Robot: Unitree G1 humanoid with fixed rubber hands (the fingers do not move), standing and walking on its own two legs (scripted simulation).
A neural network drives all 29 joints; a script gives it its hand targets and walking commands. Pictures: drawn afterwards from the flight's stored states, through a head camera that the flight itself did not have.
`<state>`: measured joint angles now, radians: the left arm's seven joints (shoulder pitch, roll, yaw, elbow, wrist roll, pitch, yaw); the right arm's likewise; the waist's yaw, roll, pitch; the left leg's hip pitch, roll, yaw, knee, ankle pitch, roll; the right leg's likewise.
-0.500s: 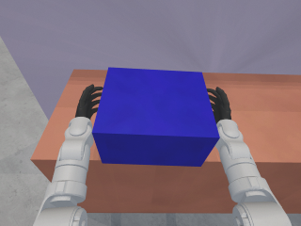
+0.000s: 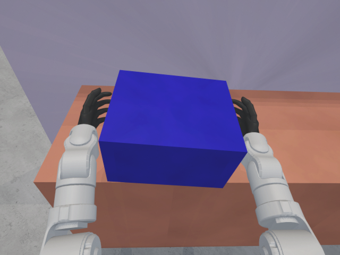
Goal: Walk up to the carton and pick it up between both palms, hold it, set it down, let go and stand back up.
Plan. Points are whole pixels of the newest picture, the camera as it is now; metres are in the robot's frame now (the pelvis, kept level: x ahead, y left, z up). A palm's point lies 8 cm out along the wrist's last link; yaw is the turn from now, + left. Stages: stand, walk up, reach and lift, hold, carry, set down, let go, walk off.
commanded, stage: reach and lift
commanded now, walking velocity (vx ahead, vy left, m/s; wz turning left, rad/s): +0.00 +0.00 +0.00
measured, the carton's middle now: (170, 128) +0.39 -0.01 +0.12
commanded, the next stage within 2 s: hold in 1.06 s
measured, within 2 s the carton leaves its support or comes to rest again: neither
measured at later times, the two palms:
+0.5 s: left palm (84, 122) +0.37 +0.18 +0.16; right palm (246, 124) +0.37 -0.19 +0.15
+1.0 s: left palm (85, 115) +0.36 +0.17 +0.18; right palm (251, 119) +0.36 -0.19 +0.17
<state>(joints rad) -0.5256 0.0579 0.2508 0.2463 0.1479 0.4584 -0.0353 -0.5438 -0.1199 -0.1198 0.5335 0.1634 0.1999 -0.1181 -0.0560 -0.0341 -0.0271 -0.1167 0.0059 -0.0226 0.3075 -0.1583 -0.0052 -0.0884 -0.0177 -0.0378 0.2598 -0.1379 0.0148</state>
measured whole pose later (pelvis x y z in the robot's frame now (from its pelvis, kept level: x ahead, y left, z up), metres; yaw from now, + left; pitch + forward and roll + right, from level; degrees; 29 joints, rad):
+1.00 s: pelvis +0.00 +0.00 +0.00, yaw +0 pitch -4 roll -1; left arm -0.54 0.04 0.29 0.15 0.19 0.57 -0.05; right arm -0.59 -0.15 -0.08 0.49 0.23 0.29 -0.14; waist -0.06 -0.03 -0.04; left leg -0.08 0.01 -0.03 0.30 -0.16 -0.01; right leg -0.04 -0.01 -0.03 0.24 -0.14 0.01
